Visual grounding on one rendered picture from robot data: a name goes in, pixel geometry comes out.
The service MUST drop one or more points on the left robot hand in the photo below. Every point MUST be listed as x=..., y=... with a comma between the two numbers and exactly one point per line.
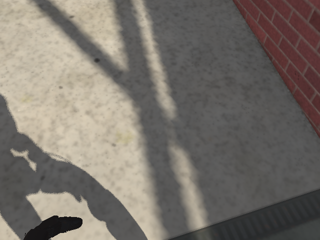
x=53, y=226

